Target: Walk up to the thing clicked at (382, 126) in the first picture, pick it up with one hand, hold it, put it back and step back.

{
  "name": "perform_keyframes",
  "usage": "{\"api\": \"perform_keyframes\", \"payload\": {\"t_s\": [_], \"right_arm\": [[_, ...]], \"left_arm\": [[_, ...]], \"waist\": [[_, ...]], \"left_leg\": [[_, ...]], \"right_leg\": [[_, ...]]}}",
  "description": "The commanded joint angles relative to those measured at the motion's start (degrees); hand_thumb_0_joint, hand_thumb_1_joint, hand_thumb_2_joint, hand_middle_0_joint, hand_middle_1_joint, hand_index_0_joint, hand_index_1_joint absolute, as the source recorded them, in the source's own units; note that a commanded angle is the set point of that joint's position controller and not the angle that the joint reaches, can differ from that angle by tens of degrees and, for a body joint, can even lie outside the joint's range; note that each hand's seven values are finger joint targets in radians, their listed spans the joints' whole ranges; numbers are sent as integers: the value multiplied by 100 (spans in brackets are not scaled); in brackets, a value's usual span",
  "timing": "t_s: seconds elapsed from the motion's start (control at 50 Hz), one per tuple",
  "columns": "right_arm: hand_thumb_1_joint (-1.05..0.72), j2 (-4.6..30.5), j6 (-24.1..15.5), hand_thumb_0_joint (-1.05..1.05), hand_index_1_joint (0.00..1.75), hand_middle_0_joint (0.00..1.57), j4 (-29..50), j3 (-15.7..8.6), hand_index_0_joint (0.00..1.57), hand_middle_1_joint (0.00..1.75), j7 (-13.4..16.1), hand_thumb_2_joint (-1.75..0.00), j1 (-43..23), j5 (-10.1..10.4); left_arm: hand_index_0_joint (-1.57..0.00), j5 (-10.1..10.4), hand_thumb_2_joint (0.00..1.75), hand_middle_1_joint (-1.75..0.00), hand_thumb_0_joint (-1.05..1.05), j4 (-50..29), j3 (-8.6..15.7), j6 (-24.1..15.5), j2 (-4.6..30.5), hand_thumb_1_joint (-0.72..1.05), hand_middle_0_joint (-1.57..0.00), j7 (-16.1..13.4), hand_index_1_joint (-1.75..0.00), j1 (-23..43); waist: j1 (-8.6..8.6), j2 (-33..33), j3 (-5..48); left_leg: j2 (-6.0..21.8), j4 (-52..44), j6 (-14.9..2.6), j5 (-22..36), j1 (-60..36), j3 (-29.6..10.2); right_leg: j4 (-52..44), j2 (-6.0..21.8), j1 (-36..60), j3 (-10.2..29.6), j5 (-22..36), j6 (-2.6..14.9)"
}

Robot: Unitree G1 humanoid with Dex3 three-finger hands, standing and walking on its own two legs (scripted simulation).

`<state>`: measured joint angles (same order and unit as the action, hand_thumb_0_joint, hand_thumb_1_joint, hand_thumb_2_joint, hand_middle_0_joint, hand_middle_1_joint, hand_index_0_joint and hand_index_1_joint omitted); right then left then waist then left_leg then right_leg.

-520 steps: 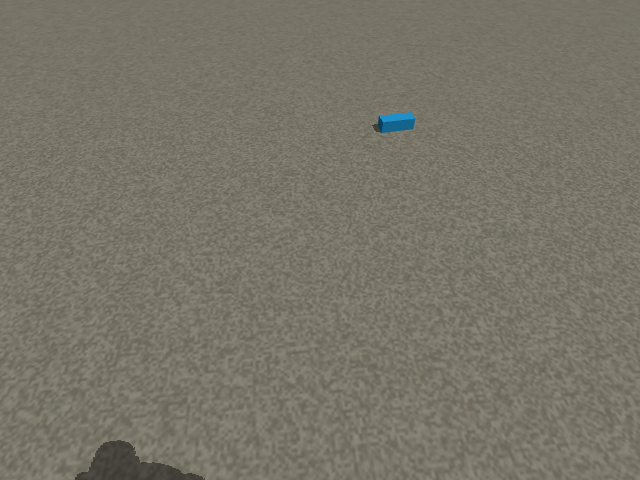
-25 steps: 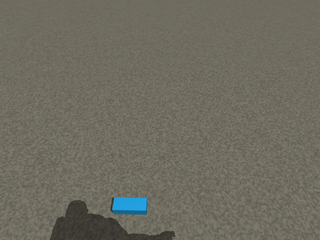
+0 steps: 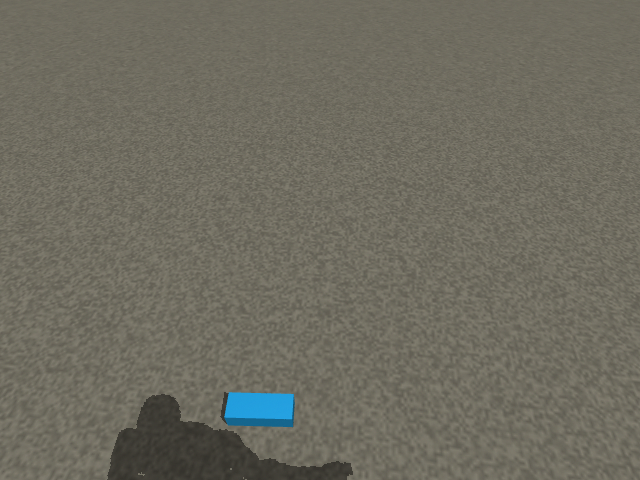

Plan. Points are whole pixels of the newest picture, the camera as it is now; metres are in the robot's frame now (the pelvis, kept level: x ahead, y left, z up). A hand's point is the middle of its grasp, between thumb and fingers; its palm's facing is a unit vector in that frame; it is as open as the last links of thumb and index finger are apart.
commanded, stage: stand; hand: left
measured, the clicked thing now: (260, 409) +0.48 +0.20 -0.74
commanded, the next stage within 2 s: none
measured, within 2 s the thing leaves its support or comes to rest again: neither
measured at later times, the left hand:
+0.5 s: hand out of the picture +0.09 +0.25 -0.15, palm faces -0.02 -0.94 -0.35, open 7.4 cm
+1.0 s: hand out of the picture +0.10 +0.25 -0.15, palm faces -0.03 -0.94 -0.35, open 7.4 cm
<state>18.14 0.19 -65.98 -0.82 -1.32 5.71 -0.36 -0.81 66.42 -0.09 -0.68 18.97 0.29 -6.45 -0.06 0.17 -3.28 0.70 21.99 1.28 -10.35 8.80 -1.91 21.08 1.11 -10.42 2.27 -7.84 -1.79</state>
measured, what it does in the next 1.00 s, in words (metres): stands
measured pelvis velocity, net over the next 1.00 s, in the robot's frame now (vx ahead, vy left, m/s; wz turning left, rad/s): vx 0.02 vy -0.01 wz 0.00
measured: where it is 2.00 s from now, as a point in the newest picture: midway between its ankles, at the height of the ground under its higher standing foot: outside the picture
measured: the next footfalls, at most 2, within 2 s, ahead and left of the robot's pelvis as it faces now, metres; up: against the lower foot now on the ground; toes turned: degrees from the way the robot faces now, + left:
none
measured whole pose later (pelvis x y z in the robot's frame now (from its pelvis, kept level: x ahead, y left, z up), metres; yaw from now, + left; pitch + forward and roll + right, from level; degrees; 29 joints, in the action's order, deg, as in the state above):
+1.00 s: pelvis +0.02 -0.01 +0.00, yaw +0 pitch -3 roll +0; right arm 20.2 -0.2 -65.3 -0.5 -1.0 6.1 -0.4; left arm -0.6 64.7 -0.1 -0.4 20.5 0.5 -5.8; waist 0.2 -0.2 -2.9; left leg 1.3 19.5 2.0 -10.8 6.4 -2.2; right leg 20.4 0.6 -8.8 1.8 -9.2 -1.0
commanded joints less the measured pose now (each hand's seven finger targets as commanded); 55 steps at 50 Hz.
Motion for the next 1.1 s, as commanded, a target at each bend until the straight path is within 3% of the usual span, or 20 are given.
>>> {"api": "perform_keyframes", "payload": {"t_s": [0.0,0.04,0.12,0.16,0.22,0.3,0.38,0.42,0.5,0.56,0.66,0.86,0.96,1.0,1.04,1.08], "right_arm": [[-90,1236,-144,0,30,20,360,-201,20,30,113,-90,-277,-18],[-90,1221,-173,0,30,20,365,-187,20,30,125,-90,-248,-22],[-90,1328,-173,0,30,20,371,-204,20,30,142,-90,-287,-23],[-90,1304,-173,0,30,20,383,-211,20,30,135,-90,-229,-18],[-90,1309,-183,0,30,20,385,-207,20,30,130,-90,-201,-18],[-90,1352,-160,0,30,20,393,-207,20,30,126,-90,-199,-27],[-90,1375,-167,0,30,20,408,-207,20,30,121,-90,-206,-12],[-90,1347,-152,0,30,20,395,-196,20,30,117,-90,-140,-22],[-90,1422,-171,0,30,20,424,-211,20,30,124,-90,-219,-19],[-90,1414,-171,0,30,20,408,-201,20,30,133,-90,-224,-9],[-90,1416,-154,0,30,20,406,-189,20,30,136,-90,-217,-13],[-90,1449,-166,0,30,20,427,-182,20,30,135,-90,-222,-10],[-90,1442,-135,0,30,20,401,-168,20,30,125,-90,-171,-6],[-90,1433,-161,0,30,20,436,-163,20,30,126,-90,-169,-14],[-90,1414,-166,0,30,20,435,-159,20,30,132,-90,-178,-13],[-90,1442,-183,0,30,20,439,-161,20,30,142,-90,-150,-7]], "left_arm": [[-20,29,90,-30,0,-371,265,-137,1203,90,-20,-71,-30,246],[-20,33,90,-30,0,-395,278,-137,1208,90,-20,-72,-30,282],[-20,40,90,-30,0,-370,286,-95,1240,90,-20,-57,-30,197],[-20,35,90,-30,0,-412,301,-122,1293,90,-20,-58,-30,274],[-20,37,90,-30,0,-435,290,-125,1291,90,-20,-56,-30,277],[-20,44,90,-30,0,-458,298,-105,1339,90,-20,-52,-30,280],[-20,43,90,-30,0,-466,283,-120,1332,90,-20,-45,-30,274],[-20,42,90,-30,0,-500,289,-116,1398,90,-20,-46,-30,339],[-20,54,90,-30,0,-539,284,-130,1373,90,-20,-52,-30,348],[-20,55,90,-30,0,-516,279,-135,1378,90,-20,-54,-30,292],[-20,39,90,-30,0,-535,289,-94,1434,90,-20,-52,-30,383],[-20,45,90,-30,0,-544,257,-127,1395,90,-20,-52,-30,348],[-20,37,90,-30,0,-516,252,-84,1388,90,-20,-38,-30,315],[-20,35,90,-30,0,-539,266,-98,1420,90,-20,-37,-30,358],[-20,40,90,-30,0,-538,270,-109,1436,90,-20,-40,-30,317],[-20,46,90,-30,0,-550,250,-122,1405,90,-20,-44,-30,329]], "waist": [[1,-93,404],[5,-70,499],[-44,-157,234],[2,3,382],[28,-56,404],[-1,-31,268],[17,52,351],[35,95,224],[21,-64,547],[-1,5,533],[33,-2,346],[26,-6,493],[21,-52,155],[23,-35,385],[-2,3,405],[34,-22,599]], "left_leg": [[531,-517,-218,-244,112,-476],[574,-513,-204,131,57,-479],[558,-679,-175,-460,271,-538],[547,-558,-193,-37,157,-487],[544,-511,-182,89,51,-449],[541,-580,-189,-233,206,-477],[558,-511,-187,104,-25,-444],[513,-529,-180,-119,72,-424],[590,-451,-182,493,-82,-422],[586,-474,-170,644,-133,-412],[578,-592,-155,126,-110,-409],[611,-522,-168,590,-259,-378],[548,-700,-162,-249,69,-411],[595,-669,-166,182,-46,-408],[588,-638,-157,294,-123,-406],[628,-537,-152,796,-286,-382]], "right_leg": [[-415,526,129,488,-261,228],[-296,537,263,436,147,238],[-338,483,152,438,-292,238],[-348,535,256,461,-105,246],[-350,549,213,467,-11,258],[-399,531,193,459,-358,239],[-389,542,132,461,-91,254],[-507,560,40,538,-487,253],[-334,578,368,436,375,260],[-325,577,397,416,571,245],[-439,541,167,448,-66,264],[-385,573,319,415,507,250],[-526,500,144,425,-434,236],[-404,537,319,418,5,269],[-403,538,286,413,91,268],[-313,571,424,390,651,270]]}}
